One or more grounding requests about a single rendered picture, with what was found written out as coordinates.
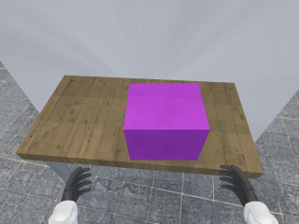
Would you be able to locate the left robot hand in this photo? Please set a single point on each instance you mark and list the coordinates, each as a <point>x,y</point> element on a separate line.
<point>71,190</point>

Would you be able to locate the left robot forearm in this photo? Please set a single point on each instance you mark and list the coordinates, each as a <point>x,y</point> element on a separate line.
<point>65,212</point>

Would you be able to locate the carton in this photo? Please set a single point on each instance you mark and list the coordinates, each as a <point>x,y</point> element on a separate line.
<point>165,122</point>

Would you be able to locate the right robot hand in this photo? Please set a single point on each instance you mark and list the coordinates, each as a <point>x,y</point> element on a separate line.
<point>241,185</point>

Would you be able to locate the table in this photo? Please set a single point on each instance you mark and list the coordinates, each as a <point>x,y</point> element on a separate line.
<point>83,123</point>

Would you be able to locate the right robot forearm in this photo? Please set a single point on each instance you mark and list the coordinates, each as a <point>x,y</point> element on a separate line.
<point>258,213</point>

